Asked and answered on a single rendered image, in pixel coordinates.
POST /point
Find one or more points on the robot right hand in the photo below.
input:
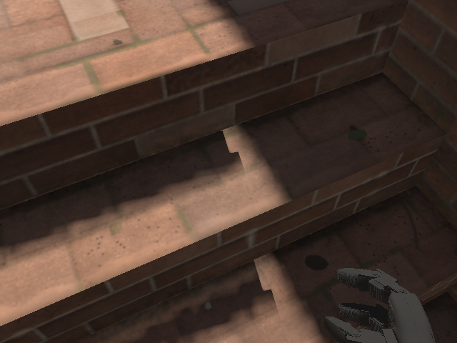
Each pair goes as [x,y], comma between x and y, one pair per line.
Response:
[405,321]

